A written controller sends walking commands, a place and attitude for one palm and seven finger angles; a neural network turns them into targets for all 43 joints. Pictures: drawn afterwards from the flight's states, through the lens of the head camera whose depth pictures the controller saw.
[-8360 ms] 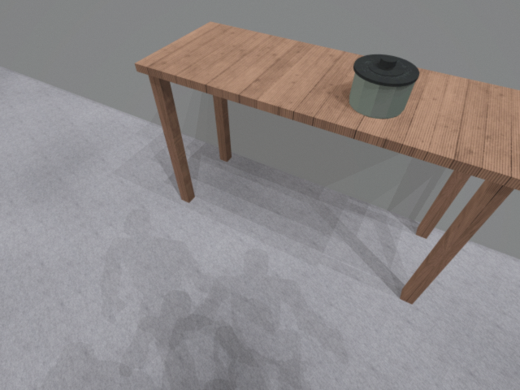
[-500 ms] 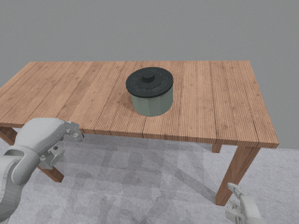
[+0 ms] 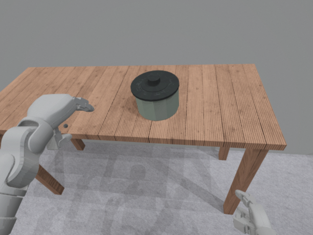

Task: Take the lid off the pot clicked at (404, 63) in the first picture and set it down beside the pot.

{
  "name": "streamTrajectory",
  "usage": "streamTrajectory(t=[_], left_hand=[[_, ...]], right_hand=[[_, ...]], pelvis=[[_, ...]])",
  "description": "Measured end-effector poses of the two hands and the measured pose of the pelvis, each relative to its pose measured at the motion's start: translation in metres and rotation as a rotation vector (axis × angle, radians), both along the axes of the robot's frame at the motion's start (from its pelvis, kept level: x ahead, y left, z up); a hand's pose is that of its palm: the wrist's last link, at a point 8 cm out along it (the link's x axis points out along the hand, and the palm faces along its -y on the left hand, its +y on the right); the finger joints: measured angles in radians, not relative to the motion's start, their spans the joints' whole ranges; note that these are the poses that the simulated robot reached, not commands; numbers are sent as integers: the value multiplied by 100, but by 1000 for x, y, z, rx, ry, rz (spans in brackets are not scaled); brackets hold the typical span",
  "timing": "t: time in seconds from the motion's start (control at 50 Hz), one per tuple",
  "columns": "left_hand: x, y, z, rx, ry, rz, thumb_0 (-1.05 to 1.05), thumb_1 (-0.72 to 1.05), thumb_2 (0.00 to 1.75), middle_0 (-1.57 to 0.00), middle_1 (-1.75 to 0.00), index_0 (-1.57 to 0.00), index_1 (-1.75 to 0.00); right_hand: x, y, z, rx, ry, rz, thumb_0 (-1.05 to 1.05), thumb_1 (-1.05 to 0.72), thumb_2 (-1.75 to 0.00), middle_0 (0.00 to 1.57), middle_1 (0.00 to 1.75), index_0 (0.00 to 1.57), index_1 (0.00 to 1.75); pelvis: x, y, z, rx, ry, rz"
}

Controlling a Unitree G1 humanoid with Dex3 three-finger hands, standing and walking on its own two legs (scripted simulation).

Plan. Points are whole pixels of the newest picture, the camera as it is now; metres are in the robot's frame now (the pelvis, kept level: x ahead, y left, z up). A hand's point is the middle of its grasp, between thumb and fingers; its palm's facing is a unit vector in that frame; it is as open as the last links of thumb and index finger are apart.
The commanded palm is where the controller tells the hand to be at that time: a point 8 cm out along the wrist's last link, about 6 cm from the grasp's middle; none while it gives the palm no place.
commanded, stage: move the open hand above the knob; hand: left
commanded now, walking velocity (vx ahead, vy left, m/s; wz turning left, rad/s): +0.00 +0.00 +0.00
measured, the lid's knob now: (154, 79) +0.59 +0.07 +0.10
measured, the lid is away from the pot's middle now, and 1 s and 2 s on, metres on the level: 0.00 0.00 0.00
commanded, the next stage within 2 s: none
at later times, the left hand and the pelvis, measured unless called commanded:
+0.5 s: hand (100, 103) +0.39 +0.18 +0.17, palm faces -0.16 -0.01 -0.99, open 10.1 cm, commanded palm +0.37 +0.18 +0.23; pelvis +0.01 -0.01 +0.00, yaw +0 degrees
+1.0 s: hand (128, 85) +0.46 +0.12 +0.17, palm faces -0.21 -0.02 -0.98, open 10.1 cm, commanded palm +0.45 +0.13 +0.23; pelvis +0.03 -0.01 +0.00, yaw +0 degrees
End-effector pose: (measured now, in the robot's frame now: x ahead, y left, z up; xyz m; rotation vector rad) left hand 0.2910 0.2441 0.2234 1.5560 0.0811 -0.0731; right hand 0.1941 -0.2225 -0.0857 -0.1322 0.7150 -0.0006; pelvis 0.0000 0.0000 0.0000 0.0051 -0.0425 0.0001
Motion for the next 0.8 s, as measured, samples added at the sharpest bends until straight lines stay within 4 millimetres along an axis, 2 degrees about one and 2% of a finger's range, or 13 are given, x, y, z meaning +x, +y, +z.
streamTrajectory(t=[0.08, 0.16, 0.3, 0.62, 0.8], left_hand=[[9, -7, 1, -6, 4, -4, 0, -32, 150, -85, -9, -86, -8], [21, -22, -1, -8, 9, -33, 0, -32, 151, -86, -9, -86, -8], [49, -41, 2, 1, 14, -42, 0, -32, 151, -86, -8, -86, -8], [103, -72, -2, -11, 89, -26, 0, -32, 151, -86, -8, -86, -8], [132, -93, -1, -17, 103, -45, 0, -32, 151, -85, -8, -86, -8]], right_hand=[[2, -1, -1, -1, 3, 2, 1, -91, -90, 20, 29, 20, 30], [3, -2, -2, 1, 11, 5, 1, -91, -90, 20, 29, 20, 30], [3, -3, -7, 21, 34, -1, 1, -91, -90, 20, 29, 20, 30], [-2, -27, -18, 9, 112, -58, 1, -91, -90, 20, 29, 20, 30], [-5, -32, -21, 8, 138, -88, 1, -91, -90, 20, 29, 20, 30]], pelvis=[[0, -1, 0, 0, 2, 4], [1, -2, 0, 2, 5, 7], [6, -6, -1, 7, 19, 3], [19, -13, -2, 13, 46, 5], [26, -14, -2, 15, 63, 3]])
